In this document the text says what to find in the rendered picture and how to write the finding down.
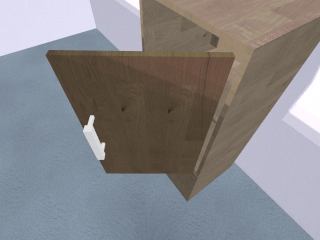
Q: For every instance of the handle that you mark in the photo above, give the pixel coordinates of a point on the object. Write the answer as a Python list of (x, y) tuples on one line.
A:
[(93, 140)]

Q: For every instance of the cupboard door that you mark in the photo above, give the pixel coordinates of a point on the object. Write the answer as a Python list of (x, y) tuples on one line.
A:
[(152, 109)]

